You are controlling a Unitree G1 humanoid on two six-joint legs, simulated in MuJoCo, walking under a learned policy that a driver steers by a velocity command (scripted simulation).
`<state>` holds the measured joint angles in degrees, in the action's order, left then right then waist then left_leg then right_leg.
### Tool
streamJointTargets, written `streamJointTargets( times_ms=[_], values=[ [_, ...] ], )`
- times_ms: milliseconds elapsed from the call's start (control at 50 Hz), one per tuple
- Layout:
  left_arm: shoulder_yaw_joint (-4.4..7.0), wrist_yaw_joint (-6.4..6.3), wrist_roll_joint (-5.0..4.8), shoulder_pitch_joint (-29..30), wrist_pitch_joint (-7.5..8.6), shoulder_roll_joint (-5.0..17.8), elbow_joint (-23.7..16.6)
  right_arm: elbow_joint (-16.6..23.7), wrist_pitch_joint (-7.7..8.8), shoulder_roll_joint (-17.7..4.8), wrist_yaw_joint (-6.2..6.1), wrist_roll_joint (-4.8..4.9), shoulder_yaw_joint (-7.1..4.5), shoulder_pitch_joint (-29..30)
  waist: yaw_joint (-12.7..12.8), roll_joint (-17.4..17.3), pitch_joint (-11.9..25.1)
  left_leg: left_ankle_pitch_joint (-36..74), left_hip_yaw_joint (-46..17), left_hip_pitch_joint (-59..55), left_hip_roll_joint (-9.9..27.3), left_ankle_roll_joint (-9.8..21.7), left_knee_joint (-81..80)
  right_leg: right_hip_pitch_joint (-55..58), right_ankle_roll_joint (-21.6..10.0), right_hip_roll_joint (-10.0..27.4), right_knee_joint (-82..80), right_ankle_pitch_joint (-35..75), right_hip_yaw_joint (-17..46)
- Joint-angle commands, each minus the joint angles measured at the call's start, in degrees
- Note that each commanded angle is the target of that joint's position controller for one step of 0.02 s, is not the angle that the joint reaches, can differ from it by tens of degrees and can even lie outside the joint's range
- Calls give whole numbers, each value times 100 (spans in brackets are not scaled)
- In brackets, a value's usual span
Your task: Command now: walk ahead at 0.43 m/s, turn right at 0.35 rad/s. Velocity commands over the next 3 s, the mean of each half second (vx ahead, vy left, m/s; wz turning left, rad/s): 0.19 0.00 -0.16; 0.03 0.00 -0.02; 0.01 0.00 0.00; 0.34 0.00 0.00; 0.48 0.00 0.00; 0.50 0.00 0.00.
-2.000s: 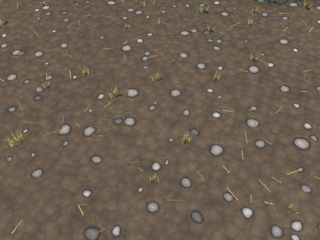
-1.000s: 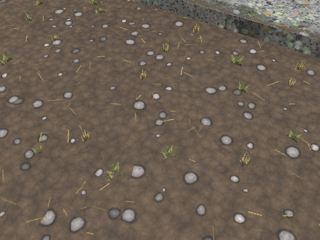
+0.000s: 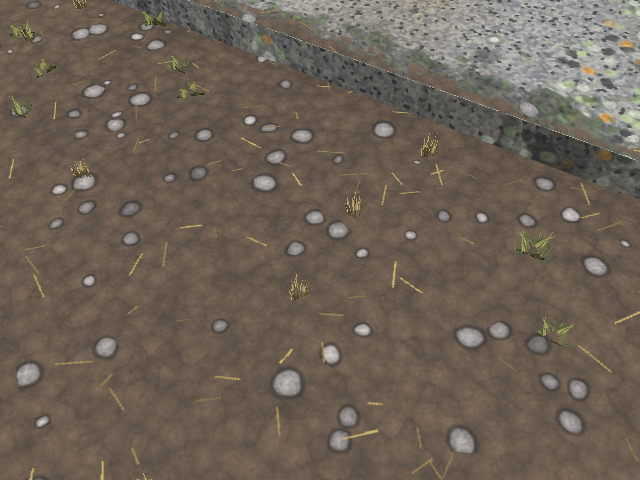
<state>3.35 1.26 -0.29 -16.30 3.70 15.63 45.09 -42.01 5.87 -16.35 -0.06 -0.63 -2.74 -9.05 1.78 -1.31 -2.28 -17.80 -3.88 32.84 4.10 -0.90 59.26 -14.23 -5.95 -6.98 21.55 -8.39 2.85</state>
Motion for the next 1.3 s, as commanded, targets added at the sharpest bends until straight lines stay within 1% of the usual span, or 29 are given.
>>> streamJointTargets(
  times_ms=[20, 60, 100, 140, 180, 200, 220, 240, 260, 280, 300, 320, 340, 360, 380, 400, 420, 480, 500, 520, 540, 560, 580, 600, 640, 680, 820, 1000, 1300],
  values=[
    [217, -122, 11, 240, 81, 934, -435, 330, -34, -417, -57, -48, -104, -47, -189, 384, 246, 802, 172, -3, 79, -249, -976, -79, -982, 1431, -888, 2477, 1039],
    [222, -171, -18, 78, 19, 935, -357, 377, -9, -283, -39, -54, -55, 251, -20, 465, 362, 1808, 313, -489, -148, -263, -1862, -214, -664, 1108, -654, 3030, 537],
    [197, -207, -46, -199, -49, 884, -237, 432, 32, -272, 12, -5, -50, 521, 173, 534, 497, 2609, 326, -735, -337, -220, -2421, -15, -512, 1099, -520, 2751, 551],
    [168, -226, -43, -282, -105, 821, -164, 487, 44, -329, 60, 2, -69, 691, 234, 604, 488, 2664, 234, -719, -393, -122, -2795, 325, -446, 1231, -314, 2472, 749],
    [154, -237, -5, -245, -145, 792, -130, 490, 73, -480, 96, -45, -131, 630, 148, 650, 526, 2346, 123, -724, -395, 47, -3052, 730, -374, 1425, 96, 2442, 1024],
    [149, -241, 7, -163, -160, 779, -129, 445, 94, -546, 103, -72, -161, 474, 33, 663, 555, 2244, 120, -854, -402, 150, -3191, 857, -317, 1463, 358, 2504, 1123],
    [131, -245, 1, -24, -172, 727, -149, 342, 126, -567, 98, -108, -181, 166, -173, 622, 624, 2581, 183, -1259, -412, 274, -3546, 863, -200, 1343, 735, 2591, 1094],
    [98, -240, 52, -63, -154, 621, -205, 292, 164, -768, 66, -183, -222, -127, -249, 387, 921, 4193, -58, -2072, -59, 460, -3535, 642, 18, 1015, 1336, 2329, 971],
    [16, -218, 126, -628, -93, 402, -211, 335, 158, -1043, 39, -283, -246, -382, -81, -442, 1616, 6274, -936, -3692, 927, 1110, -2967, -338, 313, 602, 2432, 643, 843],
    [-57, -199, 43, -1189, -91, 321, -21, 218, 38, -655, 45, -204, -172, -702, -208, -1332, 2388, 6727, -1989, -4563, 1843, 1980, -2963, -1051, 678, 263, 3747, -2612, 571],
    [19, -172, -8, -955, -168, 713, -15, 141, -58, -366, 80, -22, -82, -816, -318, -924, 2348, 5347, -2327, -4329, 1812, 1969, -3186, -1330, 792, 445, 4122, -3350, 665],
    [66, -194, -51, -536, -291, 793, -94, 132, -139, -396, 89, 39, -74, -538, -306, -532, 1801, 3858, -2244, -3797, 1611, 1743, -3437, -1577, 902, 618, 4362, -3074, 620],
    [77, -232, -42, -242, -428, 761, -122, 183, -207, -359, 89, 19, -36, -167, -253, -300, 1323, 2825, -2002, -3106, 1398, 1551, -3722, -1602, 974, 752, 4242, -2823, 468],
    [86, -264, -17, -142, -552, 695, -144, 228, -265, -354, 87, -18, -11, 230, -108, -343, 946, 1943, -1767, -2405, 1232, 1385, -3991, -1407, 1003, 912, 3813, -2609, 399],
    [64, -291, -11, -162, -631, 577, -127, 247, -327, -426, 82, -66, -32, 499, 16, -571, 722, 1330, -1437, -1809, 945, 1207, -4226, -997, 1015, 969, 3166, -2415, 259],
    [30, -313, 8, -257, -653, 442, -44, 243, -378, -478, 73, -99, -60, 650, 68, -747, 620, 1179, -1091, -1380, 699, 1127, -4343, -535, 1021, 885, 2658, -2196, 55],
    [10, -321, 39, -347, -637, 356, 46, 211, -408, -483, 53, -108, -70, 635, 66, -810, 690, 1152, -886, -1276, 585, 1115, -4349, -196, 995, 846, 2266, -1852, -38],
    [17, -280, 102, -535, -578, 295, 265, 69, -441, -403, 0, 4, -46, 545, 163, -633, 900, 264, -596, -1144, 457, 987, -4219, 692, 786, 746, 977, -309, -259],
    [14, -272, 181, -404, -571, 331, 225, -18, -434, -284, 1, 16, -2, 401, 125, -506, 817, -407, -542, -1006, 342, 751, -4220, 830, 673, 819, 708, -111, -171],
    [26, -288, 243, -195, -563, 504, 102, -90, -424, -208, 11, -17, 31, 300, 24, -264, 589, -968, -450, -858, 192, 479, -4101, 722, 509, 1149, 451, -192, 214],
    [100, -315, 178, -15, -560, 832, 88, -83, -422, -284, 23, -47, -5, 185, -239, 264, 274, -961, -135, -1049, -141, 269, -3990, 20, 312, 1245, 385, -1176, 357],
    [78, -308, 146, 73, -514, 663, 131, -97, -417, -274, 7, -73, -2, 328, -183, 460, 132, -510, 34, -1542, -259, 161, -3718, -586, 282, 1156, 201, -1927, 341],
    [30, -310, 162, 154, -448, 502, 149, -116, -411, -240, -12, -50, -4, 344, -211, 539, 90, -143, 48, -1804, -253, 181, -3530, -788, 363, 1138, 79, -1928, 338],
    [16, -310, 166, 217, -383, 459, 170, -179, -417, -189, -39, -25, -1, 277, -249, 601, 105, 156, 55, -1932, -233, 238, -3418, -796, 449, 1124, 64, -1643, 317],
    [4, -299, 126, 173, -260, 422, 224, -299, -426, -201, -63, -18, -14, 139, -241, 551, 197, 768, 83, -1986, -247, 308, -3273, -560, 539, 1098, 196, -988, 268],
    [7, -298, 87, 33, -214, 450, 310, -395, -423, -194, -62, -5, -23, 107, -195, 402, 327, 1342, 102, -2090, -240, 325, -3172, -372, 550, 1071, 333, -498, 223],
    [-16, -313, 55, -55, -252, 403, 531, -737, -505, -237, -89, 48, -61, 125, -142, 160, 408, 2074, 103, -2293, -220, 305, -3031, -96, 531, 986, 475, 272, 106],
    [-45, -308, 51, 0, -271, 313, 847, -1177, -616, -295, -176, 70, -89, 200, -163, 152, 325, 2109, 97, -2434, -210, 261, -3073, 33, 530, 921, 357, 458, 6],
    [-119, -332, 66, -122, -269, 200, 1325, -1751, -676, -247, -228, 67, -75, 210, -192, 167, 76, 1546, 125, -2418, -249, 193, -3307, -44, 542, 854, 58, -191, -92]
  ],
)
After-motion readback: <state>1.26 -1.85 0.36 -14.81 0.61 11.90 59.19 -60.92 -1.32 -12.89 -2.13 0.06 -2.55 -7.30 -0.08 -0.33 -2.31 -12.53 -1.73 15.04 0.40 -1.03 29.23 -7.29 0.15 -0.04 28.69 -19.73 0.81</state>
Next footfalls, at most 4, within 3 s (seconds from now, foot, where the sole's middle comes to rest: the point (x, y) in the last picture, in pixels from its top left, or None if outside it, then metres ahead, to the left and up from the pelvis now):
0.24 left None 0.32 0.14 -0.78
0.52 right None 0.22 -0.11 -0.78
2.16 right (408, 384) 0.67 -0.13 -0.78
2.72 left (316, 262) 1.01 0.09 -0.78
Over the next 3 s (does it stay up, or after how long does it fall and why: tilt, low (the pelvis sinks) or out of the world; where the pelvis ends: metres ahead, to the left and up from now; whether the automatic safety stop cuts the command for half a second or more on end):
stays up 0.97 0.01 0.01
